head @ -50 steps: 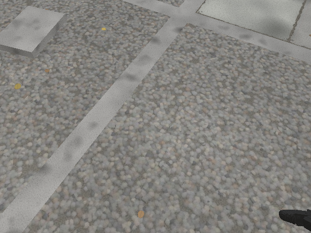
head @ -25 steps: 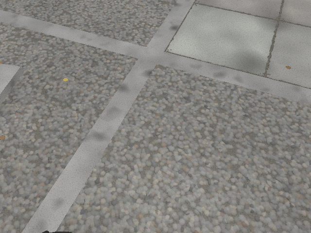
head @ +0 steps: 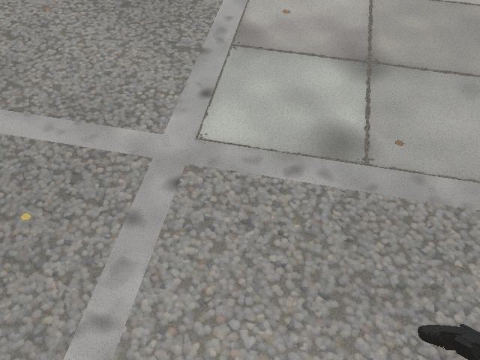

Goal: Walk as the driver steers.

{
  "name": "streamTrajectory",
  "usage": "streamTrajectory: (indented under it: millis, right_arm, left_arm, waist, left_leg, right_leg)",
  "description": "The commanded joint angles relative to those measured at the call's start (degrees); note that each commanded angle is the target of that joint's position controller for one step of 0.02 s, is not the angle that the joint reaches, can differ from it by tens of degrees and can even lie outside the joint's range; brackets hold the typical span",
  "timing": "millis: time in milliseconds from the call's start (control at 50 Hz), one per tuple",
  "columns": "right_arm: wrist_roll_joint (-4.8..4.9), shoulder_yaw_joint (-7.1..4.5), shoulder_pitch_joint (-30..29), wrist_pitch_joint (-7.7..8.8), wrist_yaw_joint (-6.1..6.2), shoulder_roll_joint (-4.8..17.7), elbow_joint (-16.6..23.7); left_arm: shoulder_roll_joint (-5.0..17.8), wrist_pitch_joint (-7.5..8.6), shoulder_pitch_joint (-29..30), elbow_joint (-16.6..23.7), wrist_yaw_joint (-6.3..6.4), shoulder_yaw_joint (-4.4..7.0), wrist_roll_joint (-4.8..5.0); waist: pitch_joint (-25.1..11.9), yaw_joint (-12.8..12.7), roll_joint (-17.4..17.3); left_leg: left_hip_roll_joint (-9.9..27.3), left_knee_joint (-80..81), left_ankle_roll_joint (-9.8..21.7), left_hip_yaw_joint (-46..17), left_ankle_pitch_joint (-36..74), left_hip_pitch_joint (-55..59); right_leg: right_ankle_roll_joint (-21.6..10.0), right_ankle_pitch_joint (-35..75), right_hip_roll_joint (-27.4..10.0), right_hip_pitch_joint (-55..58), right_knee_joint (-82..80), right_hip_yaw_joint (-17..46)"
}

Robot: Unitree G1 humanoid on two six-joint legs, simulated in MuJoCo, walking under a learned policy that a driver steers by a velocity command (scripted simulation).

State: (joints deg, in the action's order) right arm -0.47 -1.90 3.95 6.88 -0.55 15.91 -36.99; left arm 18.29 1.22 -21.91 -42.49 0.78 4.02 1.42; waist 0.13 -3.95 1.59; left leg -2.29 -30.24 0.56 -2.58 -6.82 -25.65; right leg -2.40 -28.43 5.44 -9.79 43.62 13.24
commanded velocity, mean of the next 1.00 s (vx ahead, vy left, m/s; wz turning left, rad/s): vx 0.50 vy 0.00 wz -0.54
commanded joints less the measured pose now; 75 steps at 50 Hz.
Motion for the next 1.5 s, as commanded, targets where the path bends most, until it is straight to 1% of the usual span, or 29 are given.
streamTrajectory:
  millis: [20, 60, 120, 200, 380, 440, 460, 480, 500, 520, 540, 560, 580, 600, 660, 780, 860, 940, 960, 980, 1000, 1020, 1060, 1120, 1240, 1400, 1440, 1480, 1500]
  right_arm:
    - [0.6, -4.02, 15.8, -0.44, 0.27, 10.1, 0.0]
    - [-0.01, -2.87, 11.1, -0.98, 0.39, 6.9, 0.0]
    - [-0.18, -2.47, 9.4, -0.61, 0.51, 5.3, -1.4]
    - [0.0, -3.42, 10.1, -0.24, 0.55, 7.8, -3.7]
    - [1.47, -4.29, 14.0, -2.24, 0.89, 11.7, -8.0]
    - [2.2, -5.09, 13.6, -3.3, 1.41, 14.2, -8.2]
    - [2.38, -5.21, 13.1, -3.72, 1.66, 14.6, -8.1]
    - [2.18, -4.65, 13.1, -3.72, 1.92, 13.3, -7.7]
    - [-0.41, -2.66, 15.9, -3.17, 1.64, 7.2, -5.8]
    - [-0.38, -1.19, 16.8, -1.21, 0.84, 5.1, -3.0]
    - [1.76, -2.62, 10.1, 0.2, 0.04, 10.6, -2.1]
    - [2.7, -2.37, 7.1, 1.05, -0.25, 10.4, -0.9]
    - [1.57, -2.21, 7.0, 1.32, 0.22, 9.5, -1.6]
    - [0.33, -2.62, 7.5, 1.0, 0.54, 10.0, -2.0]
    - [-0.46, -2.51, 9.3, -0.74, 0.46, 8.4, -2.6]
    - [-0.15, -0.8, -2.7, -0.94, -0.12, 4.5, 0.2]
    - [0.73, -1.23, -5.8, -0.13, -1.17, 6.2, 1.1]
    - [0.43, -2.67, 0.6, 0.35, -1.06, 8.6, -0.2]
    - [-0.12, -3.52, 6.8, 0.63, -0.77, 10.4, -1.3]
    - [-0.89, -4.53, 14.6, 0.7, -0.62, 14.6, -2.0]
    - [-0.05, -5.39, 20.0, -0.18, -1.36, 16.1, -5.1]
    - [1.44, -4.0, 19.3, -0.26, -1.62, 11.0, -4.8]
    - [0.53, -2.7, 12.7, -0.83, -1.3, 7.8, -3.7]
    - [-0.18, -1.84, 10.4, -0.75, -0.91, 5.6, -4.1]
    - [0.97, -2.59, 13.4, -1.07, -0.14, 8.9, -6.7]
    - [1.85, -2.87, 19.7, -3.0, 0.41, 10.5, -10.9]
    - [1.99, -3.16, 19.5, -3.64, 0.71, 11.3, -11.3]
    - [1.68, -2.59, 17.8, -3.86, 0.89, 10.4, -10.6]
    - [-0.24, -1.02, 17.8, -3.58, 0.91, 6.1, -8.5]
  left_arm:
    - [6.9, 1.42, -1.8, 5.6, -0.02, 0.55, 0.99]
    - [7.1, 0.93, 5.1, 6.9, -0.12, 1.07, -0.2]
    - [4.0, 0.22, 5.3, 7.5, -0.89, 0.98, 0.23]
    - [2.0, -0.21, 9.0, 9.3, -1.19, 0.38, -0.19]
    - [0.7, 0.81, 21.7, 13.5, -4.11, -0.42, 0.07]
    - [3.5, 0.34, 18.1, 13.8, -4.35, 1.05, -0.43]
    - [5.6, 0.09, 11.4, 12.3, -4.1, 2.32, -0.44]
    - [8.8, -0.32, 1.4, 9.7, -3.21, 4.2, -0.21]
    - [14.3, -0.84, -3.6, 8.5, -1.9, 5.42, 0.25]
    - [16.3, 0.24, -1.9, 10.8, -2.28, 5.03, 0.14]
    - [10.9, 1.04, -1.6, 10.5, -2.67, 3.63, -0.18]
    - [9.2, 1.62, 0.3, 9.9, -2.63, 2.99, -0.4]
    - [8.0, 1.87, 4.1, 10.1, -2.54, 2.58, -0.41]
    - [6.5, 2.0, 7.1, 10.7, -2.41, 2.05, -0.81]
    - [6.2, 2.34, 8.9, 10.6, -1.67, 1.81, -1.14]
    - [8.1, 1.74, 4.5, 7.4, 0.04, 2.34, -0.4]
    - [7.2, 1.8, 0.5, 4.4, -0.04, 2.04, -0.03]
    - [6.6, 1.13, 0.9, 3.3, -0.15, 1.93, -0.49]
    - [4.5, 1.11, 0.8, 3.5, -0.3, 1.11, -0.83]
    - [1.5, 1.38, -3.6, 4.2, -0.24, -0.11, -1.55]
    - [0.0, 2.01, -8.9, 4.2, -0.2, -0.72, 0.15]
    - [5.5, 2.16, -4.4, 3.7, -0.08, 0.34, 0.76]
    - [6.6, 2.22, 5.8, 5.9, -0.03, 0.67, -0.23]
    - [3.6, 2.52, 5.6, 5.6, -0.57, 0.48, -0.77]
    - [0.3, 2.77, 13.3, 7.4, -0.94, -0.79, -1.3]
    - [0.7, 3.95, 24.5, 10.5, -3.02, -0.94, -0.33]
    - [2.3, 4.31, 22.1, 10.2, -3.14, -0.22, -0.56]
    - [6.8, 4.45, 7.7, 6.3, -2.28, 2.08, -1.23]
    - [11.6, 4.07, -3.1, 4.8, -1.43, 3.24, -1.99]
  waist:
    - [-10.0, 8.3, -12.2]
    - [-1.4, 7.5, -6.3]
    - [0.7, 5.4, -9.0]
    - [1.7, 5.5, -6.3]
    - [4.7, 8.9, -4.8]
    - [0.8, 5.1, -7.2]
    - [-2.9, 1.0, -6.9]
    - [-7.9, -4.1, -4.9]
    - [-12.8, -2.8, 7.3]
    - [-22.4, 0.1, 13.5]
    - [-18.7, -3.4, 5.8]
    - [-10.7, -2.2, 4.3]
    - [-6.4, 0.8, -1.0]
    - [-4.2, 2.9, -0.5]
    - [-2.8, 5.4, 0.9]
    - [0.2, 1.2, 2.4]
    - [0.8, -0.4, 3.4]
    - [-0.1, 3.5, 5.4]
    - [-5.1, 6.4, 3.7]
    - [-14.5, 7.4, -5.9]
    - [-18.7, 6.5, -21.8]
    - [-12.5, 8.4, -13.4]
    - [-1.9, 7.8, -5.2]
    - [-0.4, 4.8, -7.7]
    - [1.1, 6.4, -5.8]
    - [3.9, 8.9, -5.9]
    - [2.6, 6.5, -6.4]
    - [-7.0, -1.2, -5.3]
    - [-17.0, -4.6, 3.1]
  left_leg:
    - [24.9, 13.6, 12.4, -39.4, -26.8, 38.9]
    - [19.5, 14.9, 9.2, -23.1, -13.1, 26.8]
    - [15.9, 18.7, 8.8, -11.9, -2.7, 19.8]
    - [17.1, 21.2, 10.7, -4.7, 5.9, 20.5]
    - [17.7, 19.2, 7.4, 8.3, 15.9, 28.1]
    - [17.9, 8.5, 5.6, 11.7, 41.9, 31.1]
    - [16.9, -0.9, 4.6, 13.2, 47.7, 29.6]
    - [14.8, -14.2, 2.7, 14.3, 42.8, 21.3]
    - [9.3, -34.1, -0.2, 14.3, 3.3, 0.6]
    - [-0.7, -48.9, -1.8, 2.3, -28.2, -15.0]
    - [3.1, -50.4, -1.0, -3.9, -23.7, -21.1]
    - [5.2, -46.6, 0.0, -2.6, -18.4, -21.9]
    - [7.4, -41.3, -0.2, -2.5, -14.6, -18.7]
    - [8.7, -36.9, -0.8, -2.6, -12.4, -14.9]
    - [8.9, -31.5, -3.2, -1.5, -9.5, -9.4]
    - [4.7, -7.0, -5.2, -0.2, 10.7, -4.3]
    - [4.3, -0.6, -3.4, -1.5, 12.8, -2.2]
    - [3.1, 3.5, 1.0, 0.8, 3.8, 5.5]
    - [5.6, 3.2, 3.5, -1.0, 4.5, 15.4]
    - [16.1, 1.2, 9.2, -14.3, 4.5, 33.3]
    - [24.3, 11.0, 16.4, -39.5, -14.0, 44.6]
    - [23.7, 14.5, 14.6, -41.6, -26.7, 41.4]
    - [19.4, 15.7, 11.7, -27.0, -17.2, 28.1]
    - [14.5, 18.9, 11.2, -17.3, -4.2, 20.3]
    - [13.5, 22.2, 12.0, -8.0, 7.7, 19.7]
    - [16.0, 19.1, 9.7, -5.1, 11.6, 25.8]
    - [16.4, 14.7, 8.7, -6.0, 19.6, 27.1]
    - [11.7, -1.9, 5.9, -2.9, 27.3, 20.4]
    - [6.9, -20.8, 3.5, -0.3, 7.1, 7.9]
  right_leg:
    - [1.7, -1.1, -4.8, -35.7, 29.7, -2.4]
    - [2.4, 6.9, -8.1, -33.9, 27.8, -5.2]
    - [2.7, 11.2, -10.8, -29.5, 23.6, -6.9]
    - [3.9, 17.0, -11.8, -32.7, 16.3, -7.4]
    - [0.6, 26.9, -9.7, -28.7, -5.9, -14.2]
    - [-3.0, 18.4, -4.9, -19.6, -7.6, -18.6]
    - [-4.8, 18.6, -2.5, -10.6, -9.7, -19.7]
    - [-7.2, 21.9, -1.6, 5.1, -12.6, -17.7]
    - [-12.8, 21.7, -14.5, 24.3, -13.0, 3.2]
    - [-23.1, 9.9, -25.4, 34.4, -23.2, 35.2]
    - [-19.6, 7.2, -23.7, 32.0, -26.3, 30.3]
    - [-17.3, 10.3, -21.5, 24.0, -26.9, 21.9]
    - [-15.3, 16.3, -18.8, 15.3, -27.1, 16.0]
    - [-14.5, 23.2, -17.0, 9.0, -27.8, 11.9]
    - [-15.1, 32.6, -14.9, -0.2, -30.3, 7.2]
    - [-10.9, 25.9, -10.0, -6.5, -30.0, 0.8]
    - [-9.7, 21.3, -13.4, -1.3, -27.1, 4.5]
    - [-7.4, 30.5, -14.1, 3.5, -19.2, 6.7]
    - [-5.7, 33.9, -10.9, 1.9, -9.9, 4.0]
    - [-2.7, 21.5, -5.6, -9.2, 7.7, -0.5]
    - [0.9, -4.1, 0.5, -26.5, 23.9, -5.1]
    - [0.7, -3.2, -2.5, -33.1, 29.5, -1.6]
    - [0.6, 5.7, -7.0, -33.6, 27.6, -5.6]
    - [1.1, 11.6, -10.5, -27.7, 19.8, -7.4]
    - [3.2, 23.4, -11.2, -28.7, 2.1, -10.2]
    - [1.3, 28.5, -8.2, -24.3, -13.3, -11.9]
    - [-0.2, 24.7, -6.9, -18.5, -15.6, -12.4]
    - [-3.3, 26.5, -7.3, 4.4, -16.9, -12.4]
    - [-6.8, 28.1, -20.1, 22.3, -14.5, 1.0]
Keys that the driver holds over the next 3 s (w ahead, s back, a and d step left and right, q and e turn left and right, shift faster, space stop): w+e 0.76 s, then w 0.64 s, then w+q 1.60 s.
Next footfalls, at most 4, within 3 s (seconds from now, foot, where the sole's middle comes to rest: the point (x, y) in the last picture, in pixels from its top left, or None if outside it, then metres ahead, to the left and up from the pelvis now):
0.48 right None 0.38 -0.18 -0.76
0.96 left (299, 284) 0.72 -0.11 -0.76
1.48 right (416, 260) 0.82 -0.47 -0.76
2.02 left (370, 170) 1.19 -0.37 -0.76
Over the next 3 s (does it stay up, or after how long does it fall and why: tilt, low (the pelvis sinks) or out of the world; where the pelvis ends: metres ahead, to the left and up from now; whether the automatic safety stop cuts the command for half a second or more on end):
stays up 1.53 -0.45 0.00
